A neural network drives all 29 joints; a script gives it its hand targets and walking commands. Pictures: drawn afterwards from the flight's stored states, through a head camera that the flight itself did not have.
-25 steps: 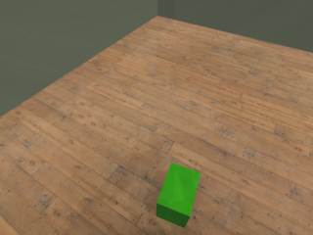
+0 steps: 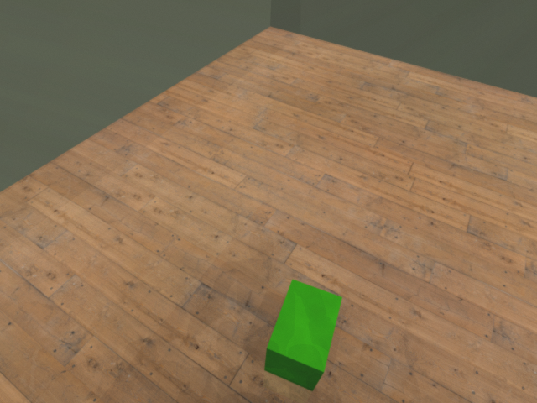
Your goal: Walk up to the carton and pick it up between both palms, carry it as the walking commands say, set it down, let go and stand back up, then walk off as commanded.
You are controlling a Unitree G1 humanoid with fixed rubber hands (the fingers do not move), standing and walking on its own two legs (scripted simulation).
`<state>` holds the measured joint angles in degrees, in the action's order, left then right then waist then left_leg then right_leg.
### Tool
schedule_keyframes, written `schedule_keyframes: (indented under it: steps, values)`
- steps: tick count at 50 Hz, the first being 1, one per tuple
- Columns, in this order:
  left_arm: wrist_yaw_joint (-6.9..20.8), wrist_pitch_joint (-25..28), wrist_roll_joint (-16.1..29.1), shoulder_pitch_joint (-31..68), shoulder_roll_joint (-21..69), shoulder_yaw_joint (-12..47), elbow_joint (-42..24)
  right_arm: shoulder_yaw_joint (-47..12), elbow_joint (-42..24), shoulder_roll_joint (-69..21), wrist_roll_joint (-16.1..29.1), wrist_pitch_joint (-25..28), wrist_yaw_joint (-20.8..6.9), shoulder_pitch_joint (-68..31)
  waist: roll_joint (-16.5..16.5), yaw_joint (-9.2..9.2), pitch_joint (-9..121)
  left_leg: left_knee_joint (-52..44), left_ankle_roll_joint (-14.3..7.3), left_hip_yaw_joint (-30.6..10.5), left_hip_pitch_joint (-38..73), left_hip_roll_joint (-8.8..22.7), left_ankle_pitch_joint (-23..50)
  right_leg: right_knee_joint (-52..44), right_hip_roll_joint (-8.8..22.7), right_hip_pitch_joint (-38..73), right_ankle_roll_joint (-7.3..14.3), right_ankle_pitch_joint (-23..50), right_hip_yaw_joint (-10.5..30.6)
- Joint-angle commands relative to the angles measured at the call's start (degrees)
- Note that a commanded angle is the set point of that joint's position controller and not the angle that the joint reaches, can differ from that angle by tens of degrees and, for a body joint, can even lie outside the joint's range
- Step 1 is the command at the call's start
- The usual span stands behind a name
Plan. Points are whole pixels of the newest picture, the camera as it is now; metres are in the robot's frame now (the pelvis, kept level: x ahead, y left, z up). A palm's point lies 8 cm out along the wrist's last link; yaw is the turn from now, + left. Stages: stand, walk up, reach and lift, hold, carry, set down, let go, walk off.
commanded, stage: walk up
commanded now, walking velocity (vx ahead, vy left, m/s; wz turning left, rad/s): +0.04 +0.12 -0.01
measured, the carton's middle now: (302, 334) +0.45 -0.15 -0.64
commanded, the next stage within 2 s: none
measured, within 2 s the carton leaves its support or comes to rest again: neither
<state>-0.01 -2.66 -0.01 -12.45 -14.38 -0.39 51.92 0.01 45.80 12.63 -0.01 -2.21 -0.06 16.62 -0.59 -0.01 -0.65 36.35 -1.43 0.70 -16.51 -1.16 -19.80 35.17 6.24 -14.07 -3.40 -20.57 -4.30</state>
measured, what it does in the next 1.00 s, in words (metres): stands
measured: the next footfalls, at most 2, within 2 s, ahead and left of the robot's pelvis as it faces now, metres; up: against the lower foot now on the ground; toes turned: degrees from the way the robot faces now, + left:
left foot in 1.10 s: +0.04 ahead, +0.12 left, +0.00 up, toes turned +1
right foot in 1.50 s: +0.03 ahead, -0.11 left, +0.00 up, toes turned -5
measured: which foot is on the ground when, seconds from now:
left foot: down 0.00-0.86, up 0.88-1.00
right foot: down 0.00-1.00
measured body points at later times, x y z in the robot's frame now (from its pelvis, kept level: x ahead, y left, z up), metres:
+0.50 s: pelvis +0.00 +0.00 +0.00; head +0.00 +0.00 +0.45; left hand +0.07 +0.27 -0.13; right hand +0.07 -0.24 -0.14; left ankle -0.01 +0.10 -0.73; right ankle -0.03 -0.16 -0.73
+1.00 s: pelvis -0.01 +0.00 +0.00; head +0.00 -0.02 +0.45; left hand +0.05 +0.27 -0.13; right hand +0.08 -0.24 -0.14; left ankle -0.02 +0.12 -0.70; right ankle -0.03 -0.14 -0.73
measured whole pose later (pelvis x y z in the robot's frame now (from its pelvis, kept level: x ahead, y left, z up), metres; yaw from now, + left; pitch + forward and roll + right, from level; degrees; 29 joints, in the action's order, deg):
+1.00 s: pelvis -0.01 +0.00 +0.00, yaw +0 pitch -1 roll +1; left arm -0.2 -1.4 0.0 -15.1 -13.5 -0.4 51.9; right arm 2.1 45.8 12.7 0.0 -3.4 0.3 14.5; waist 1.9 0.0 -2.0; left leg 46.6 0.0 1.1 -19.9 -1.4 -23.9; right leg 36.6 6.5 -14.0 -2.2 -21.4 -4.3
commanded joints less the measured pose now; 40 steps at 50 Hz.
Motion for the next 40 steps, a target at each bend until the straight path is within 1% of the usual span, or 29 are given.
schedule_keyframes:
  steps: [1,4,5,6,7,9,11,12,14,15,16,18,19,20,21,22,24,26,28,29,30,31,33,34,35,36,38,39,40]
  values:
    - [-1.7,1.7,-1.3,-4.5,-5.0,-2.8,-3.8,3.1,-0.4,8.7,-0.9,2.1,1.2,1.0,9.0,-2.23,5.0,-10.7,-3.3,-6.2,6.8,9.0,39.0,-1.3,0.4,2.3,1.5,17.4,-1.1]
    - [-1.5,1.2,-1.5,-4.6,-4.6,-2.8,-2.7,3.1,-1.6,8.0,-1.3,1.2,0.9,0.4,5.3,-2.65,3.5,-11.1,-3.4,-6.0,1.5,8.5,23.0,-2.7,0.8,3.5,2.1,12.5,-1.1]
    - [-1.7,1.5,-1.9,-6.0,-5.4,-3.1,-2.3,2.9,-2.6,7.2,-1.1,1.1,0.8,-1.3,1.0,-2.59,3.9,-8.8,-2.3,-4.5,2.1,7.4,25.9,-4.8,2.6,3.7,2.4,18.8,0.6]
    - [-1.7,1.6,-1.8,-5.2,-6.1,-2.9,-2.1,3.3,-2.2,7.5,-1.3,1.1,0.8,-0.3,2.7,-2.02,3.0,-8.7,-1.5,-3.1,-0.2,6.2,21.8,-5.8,3.7,5.1,3.1,18.9,2.1]
    - [-1.8,1.4,-1.8,-5.2,-7.4,-3.7,-2.8,2.7,-2.9,6.0,-0.9,1.1,0.6,-1.6,-1.7,-2.38,4.7,-5.6,-0.1,-2.3,-0.7,4.5,22.6,-7.3,6.1,6.0,4.3,23.1,5.3]
    - [-1.6,1.4,-2.1,-5.3,-8.0,-3.6,-2.8,1.9,-2.1,4.4,-1.0,1.1,0.7,-0.4,-6.7,-2.24,2.8,-3.7,1.0,0.0,-1.7,2.7,13.4,-11.8,8.2,4.7,6.1,17.4,8.0]
    - [-1.8,1.1,-2.3,-5.0,-8.8,-3.8,-3.1,2.1,-1.8,5.2,-1.4,0.8,0.3,-0.9,-4.9,-2.09,-0.1,-4.0,1.2,2.0,-3.6,1.2,3.4,-13.6,9.8,2.3,7.6,7.8,10.9]
    - [-1.9,0.8,-2.5,-4.0,-10.0,-4.2,-3.6,2.2,-2.4,5.9,-1.3,0.6,-0.1,-2.2,-4.4,-1.84,-2.6,-3.9,1.5,1.8,-3.9,1.5,6.2,-13.9,10.7,0.1,7.7,10.7,11.4]
    - [-1.6,0.8,-2.3,-1.8,-7.7,-3.7,-4.5,2.2,-1.7,6.0,-1.7,1.2,0.2,1.9,-3.2,-0.29,1.1,-8.2,-0.1,-1.4,0.8,3.3,3.7,-11.7,6.8,-1.0,5.8,4.3,6.9]
    - [-1.4,1.1,-2.1,-0.8,-6.4,-3.4,-4.7,2.7,-0.9,8.0,-1.5,1.5,0.1,2.0,0.4,0.11,0.5,-12.8,-1.4,-4.9,0.7,4.8,-0.2,-9.0,3.5,-2.3,4.3,0.1,3.9]
    - [-1.4,1.2,-1.8,-0.9,-5.4,-3.3,-4.5,2.7,-1.0,8.0,-1.5,1.7,0.2,1.7,3.4,-0.57,-1.6,-15.9,-2.5,-9.1,0.9,7.7,8.3,-5.6,1.7,-3.2,2.8,6.5,1.3]
    - [-1.7,1.5,-1.6,-2.4,-4.4,-2.7,-4.2,3.3,-0.2,9.9,-1.5,1.9,0.8,3.2,10.6,-0.33,3.0,-16.1,-5.0,-11.5,6.0,11.1,16.7,-0.2,-1.1,-2.7,1.2,6.3,-2.3]
    - [-1.8,1.7,-1.3,-3.7,-3.5,-2.5,-4.5,3.2,-1.3,9.2,-1.4,1.7,1.0,1.1,11.3,-1.41,1.7,-13.2,-5.1,-10.0,4.4,11.1,32.0,0.4,-1.2,-1.0,1.1,8.4,-1.6]
    - [-1.7,1.6,-1.4,-4.7,-2.9,-2.5,-3.8,2.9,-0.8,8.2,-1.7,1.6,1.1,2.3,8.2,-1.75,4.4,-13.0,-5.8,-9.3,6.4,11.0,29.4,0.2,-1.5,-0.9,1.5,6.0,-1.8]
    - [-1.7,1.9,-1.3,-4.6,-3.5,-2.4,-3.8,3.2,-1.6,8.7,-1.5,1.8,1.3,2.7,9.7,-1.35,3.5,-11.9,-5.4,-8.2,5.9,10.9,36.2,0.5,-1.1,-0.6,1.0,9.7,-1.7]
    - [-1.7,1.6,-1.3,-5.4,-3.5,-2.7,-2.9,3.7,-2.1,8.8,-1.4,1.3,1.2,1.1,8.3,-2.05,4.2,-9.7,-4.4,-6.1,6.2,10.0,37.9,-1.1,-0.2,0.7,1.4,13.7,-1.7]
    - [-1.7,1.5,-1.8,-6.3,-5.6,-3.2,-2.1,2.9,-2.4,6.9,-1.1,1.1,0.7,0.9,-0.3,-2.2,3.5,-8.1,-1.9,-3.5,0.6,6.5,24.2,-6.4,3.0,4.6,2.3,17.1,1.2]
    - [-1.9,1.7,-2.1,-7.5,-8.3,-3.8,-2.3,2.9,-2.2,6.4,-1.1,1.0,0.6,-0.2,-3.0,-2.6,3.7,-3.1,0.5,-1.0,-2.8,3.2,18.0,-10.3,8.6,6.9,5.9,21.4,8.0]
    - [-1.9,1.4,-2.4,-6.6,-10.4,-4.5,-2.2,2.3,-2.5,5.3,-1.5,0.5,0.2,-0.8,-11.0,-2.66,-0.8,0.3,1.9,3.5,-6.9,0.4,2.6,-15.2,13.3,3.7,8.7,12.4,13.2]
    - [-2.0,1.2,-2.5,-4.1,-10.1,-4.4,-3.3,2.4,-3.2,5.1,-1.5,0.6,-0.1,-1.3,-12.0,-2.12,-1.2,4.0,2.1,3.0,-5.4,0.5,-0.3,-15.9,14.2,1.0,10.1,15.6,14.0]
    - [-2.1,0.8,-2.5,-2.9,-10.0,-4.8,-3.7,1.9,-3.0,3.8,-1.8,0.5,-0.3,0.8,-11.0,-0.53,-0.5,-0.6,1.5,2.5,-1.6,1.4,-1.5,-15.3,12.7,-1.5,8.9,8.8,11.9]
    - [-2.0,0.7,-2.7,-0.7,-8.5,-4.5,-4.1,1.6,-1.4,4.1,-1.9,0.7,-0.2,3.2,-6.7,1.1,-0.9,-4.1,0.6,2.4,1.4,1.7,-0.1,-15.1,10.0,-4.8,7.5,0.1,10.4]
    - [-1.4,0.6,-1.9,0.3,-5.0,-3.4,-5.5,2.2,-0.4,7.9,-2.0,1.3,0.1,4.8,5.4,1.94,-3.8,-16.6,-2.1,-9.2,3.9,8.1,2.3,-7.0,1.5,-9.4,2.5,-0.4,2.5]
    - [-1.4,1.0,-1.6,-1.3,-3.5,-3.0,-5.1,3.0,-0.2,10.2,-1.5,1.7,0.3,4.2,11.0,0.74,-2.0,-18.3,-4.5,-13.0,5.1,12.0,18.0,0.1,-1.4,-6.4,0.6,3.6,-2.0]
    - [-1.6,1.1,-1.5,-1.2,-3.3,-2.7,-5.4,3.1,-0.1,10.3,-1.5,1.8,0.7,5.3,14.4,0.89,0.9,-16.8,-7.0,-14.4,9.1,13.9,30.1,5.8,-2.5,-7.8,-0.1,-2.1,-2.5]
    - [-1.6,0.8,-1.2,-0.7,-3.6,-2.9,-5.5,3.6,0.3,10.7,-1.6,1.7,1.1,5.8,12.2,0.92,1.6,-16.4,-9.7,-15.4,10.3,15.7,39.0,11.3,-3.4,-9.2,0.1,-7.8,-2.1]
    - [-1.5,0.7,-1.4,-2.6,-2.8,-2.8,-5.3,3.3,-0.6,9.2,-1.6,1.5,1.4,3.9,10.7,-0.66,1.8,-15.6,-11.5,-15.0,7.5,17.9,42.3,14.1,-2.8,-7.8,1.1,-11.0,-0.2]
    - [-1.1,0.6,-1.4,-3.4,-1.9,-2.4,-5.2,3.0,-0.3,7.8,-1.8,1.6,1.6,2.1,10.9,-1.15,2.6,-15.8,-10.4,-13.0,7.2,16.2,32.0,9.8,-2.0,-6.5,1.6,-10.1,0.2]
    - [-0.9,0.8,-1.2,-3.9,-1.3,-1.8,-4.5,3.2,-0.6,8.3,-1.5,1.2,1.7,0.1,12.3,-2.22,1.3,-14.9,-7.8,-11.1,5.4,14.2,28.1,0.8,-3.0,-3.8,1.8,-5.5,-0.4]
